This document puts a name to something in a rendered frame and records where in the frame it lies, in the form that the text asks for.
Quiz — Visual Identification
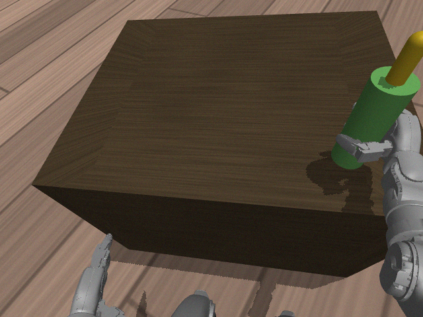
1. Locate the bottle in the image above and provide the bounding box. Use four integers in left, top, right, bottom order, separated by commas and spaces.
331, 31, 423, 169

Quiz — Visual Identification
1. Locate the right robot arm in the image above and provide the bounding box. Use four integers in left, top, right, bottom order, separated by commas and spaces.
379, 151, 423, 317

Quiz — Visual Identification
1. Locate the right robot hand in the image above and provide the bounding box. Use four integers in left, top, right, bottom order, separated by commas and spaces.
336, 103, 421, 162

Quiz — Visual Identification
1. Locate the left robot hand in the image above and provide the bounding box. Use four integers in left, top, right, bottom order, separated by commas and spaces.
69, 233, 126, 317

